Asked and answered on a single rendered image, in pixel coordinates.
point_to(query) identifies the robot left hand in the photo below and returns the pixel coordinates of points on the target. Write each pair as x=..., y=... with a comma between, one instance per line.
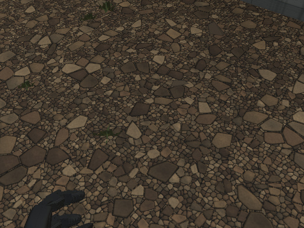
x=40, y=216

